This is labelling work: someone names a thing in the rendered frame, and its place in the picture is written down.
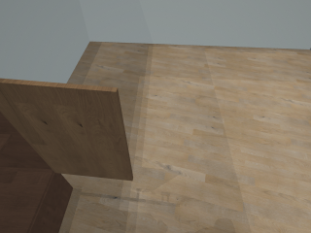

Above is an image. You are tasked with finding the cupboard door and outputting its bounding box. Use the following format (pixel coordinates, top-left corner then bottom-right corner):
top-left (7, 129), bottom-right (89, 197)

top-left (0, 78), bottom-right (133, 181)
